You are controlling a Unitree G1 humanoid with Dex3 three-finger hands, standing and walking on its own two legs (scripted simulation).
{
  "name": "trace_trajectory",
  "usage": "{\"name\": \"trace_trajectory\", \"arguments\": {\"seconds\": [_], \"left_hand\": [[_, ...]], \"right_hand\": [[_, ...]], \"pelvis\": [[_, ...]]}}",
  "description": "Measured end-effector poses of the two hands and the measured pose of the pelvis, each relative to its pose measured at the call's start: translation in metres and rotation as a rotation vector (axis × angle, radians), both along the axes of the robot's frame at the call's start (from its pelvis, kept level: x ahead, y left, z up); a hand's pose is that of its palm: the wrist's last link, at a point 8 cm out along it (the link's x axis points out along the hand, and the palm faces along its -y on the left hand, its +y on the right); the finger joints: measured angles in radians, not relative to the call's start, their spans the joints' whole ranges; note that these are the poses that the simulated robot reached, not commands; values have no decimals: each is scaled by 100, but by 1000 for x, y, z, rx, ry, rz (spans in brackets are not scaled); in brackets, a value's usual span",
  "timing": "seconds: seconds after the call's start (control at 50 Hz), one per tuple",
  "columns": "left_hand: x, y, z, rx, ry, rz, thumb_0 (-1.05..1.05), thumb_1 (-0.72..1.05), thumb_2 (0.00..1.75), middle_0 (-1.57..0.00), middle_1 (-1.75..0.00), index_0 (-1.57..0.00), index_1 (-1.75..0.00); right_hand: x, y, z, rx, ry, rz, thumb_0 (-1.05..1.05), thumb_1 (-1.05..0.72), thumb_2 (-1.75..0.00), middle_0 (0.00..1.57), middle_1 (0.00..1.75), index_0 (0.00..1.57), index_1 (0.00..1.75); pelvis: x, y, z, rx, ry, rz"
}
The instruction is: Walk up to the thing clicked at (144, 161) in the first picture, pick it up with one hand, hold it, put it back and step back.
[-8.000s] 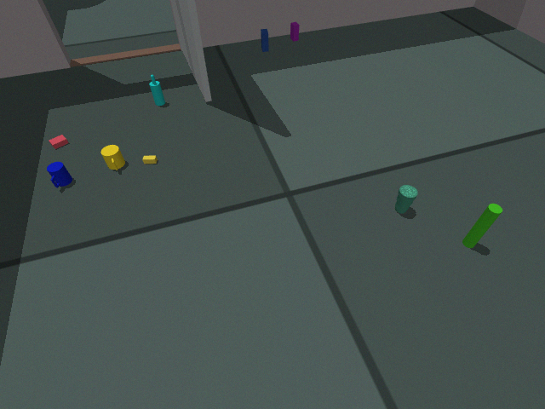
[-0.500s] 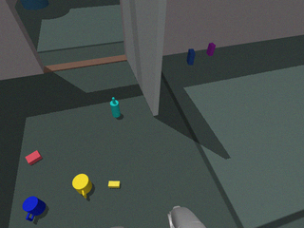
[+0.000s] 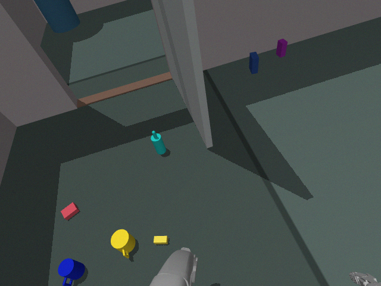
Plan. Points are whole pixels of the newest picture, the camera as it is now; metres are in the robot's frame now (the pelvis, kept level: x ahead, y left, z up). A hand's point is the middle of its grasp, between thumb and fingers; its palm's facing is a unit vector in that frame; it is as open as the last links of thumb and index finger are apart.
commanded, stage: walk up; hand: left
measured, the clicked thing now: (160, 240) +0.42 +0.30 -0.74
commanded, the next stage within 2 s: none
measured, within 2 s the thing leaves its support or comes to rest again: neither
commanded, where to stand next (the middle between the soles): +0.04 +0.04 m, yaw +2 degrees
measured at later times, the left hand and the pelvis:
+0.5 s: hand out of the picture +0.05 +0.38 -0.16, palm faces +0.03 -0.91 -0.41, open 7.4 cm; pelvis -0.02 +0.10 +0.00, yaw +5 degrees
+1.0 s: hand out of the picture -0.03 +0.34 -0.13, palm faces -0.02 -0.89 -0.46, open 7.4 cm; pelvis -0.06 +0.05 +0.00, yaw -1 degrees
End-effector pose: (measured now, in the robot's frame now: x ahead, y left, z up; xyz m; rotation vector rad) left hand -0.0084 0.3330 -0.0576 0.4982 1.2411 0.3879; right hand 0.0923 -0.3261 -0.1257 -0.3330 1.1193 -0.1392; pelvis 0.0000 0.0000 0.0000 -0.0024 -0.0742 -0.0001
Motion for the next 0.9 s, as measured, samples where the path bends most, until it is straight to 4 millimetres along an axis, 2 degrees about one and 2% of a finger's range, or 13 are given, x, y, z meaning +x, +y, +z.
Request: {"name": "trace_trajectory", "arguments": {"seconds": [0.08, 0.14, 0.2, 0.26, 0.3, 0.36, 0.5, 0.62, 0.72, 0.8, 0.9], "left_hand": [[10, 22, 14, 68, 13, 16, 1, 90, 90, -21, -30, -21, -31], [26, 38, 13, 84, -17, 3, 1, 90, 90, -21, -30, -21, -31], [41, 53, 0, 75, -52, -10, 1, 90, 90, -21, -30, -20, -30], [47, 71, -23, 44, -66, -14, 1, 90, 90, -21, -30, -20, -30], [47, 81, -38, 12, -51, -7, 1, 90, 90, -21, -30, -20, -30], [46, 87, -51, -41, -29, 11, 1, 90, 90, -21, -30, -20, -30], [47, 90, -62, -166, -61, -15, 1, 91, 90, -21, -30, -20, -30], [40, 91, -76, -228, -62, -18, 1, 91, 90, -21, -30, -20, -30], [20, 78, -79, -258, -13, -8, 1, 91, 90, -21, -30, -20, -30], [-2, 66, -68, -220, 59, -31, 1, 91, 90, -21, -30, -20, -30], [-21, 59, -51, -128, 87, -51, 1, 91, 90, -21, -30, -20, -30]], "right_hand": [[16, 29, -17, 58, 23, 14, 0, -91, -90, 20, 30, 20, 30], [19, 48, -27, 70, 73, 37, 0, -91, -90, 20, 30, 20, 30], [23, 64, -31, 54, 111, 72, 1, -91, -90, 20, 30, 21, 30], [34, 78, -29, 15, 115, 108, 1, -90, -90, 20, 30, 21, 30], [42, 89, -19, -9, 103, 126, 1, -91, -90, 20, 30, 21, 30], [48, 102, 2, -35, 42, 133, 1, -91, -90, 20, 30, 21, 30], [31, 121, 41, -98, -45, 66, 0, -90, -90, 20, 30, 21, 30], [-9, 111, 66, -187, -79, 10, 0, -90, -90, 20, 30, 21, 30], [-42, 93, 73, -205, -32, -23, 1, -90, -90, 20, 30, 21, 30], [-55, 80, 59, -155, -3, -41, 1, -90, -90, 20, 30, 21, 30], [-70, 65, 15, -61, 15, -73, 1, -90, -90, 20, 30, 21, 30]], "pelvis": [[0, 10, -2, 7, 17, 19], [0, 19, -6, 12, 36, 38], [-1, 32, -13, 7, 51, 62], [-3, 49, -23, -1, 62, 89], [-8, 61, -22, 36, 45, 81], [-15, 79, -15, -16, 41, 101], [-16, 99, -3, -11, 44, 81], [-18, 96, -1, -2, 7, 36], [-29, 87, 5, -5, -6, 11], [-43, 81, 4, -10, 2, -11], [-56, 64, -8, -3, 6, -26]]}}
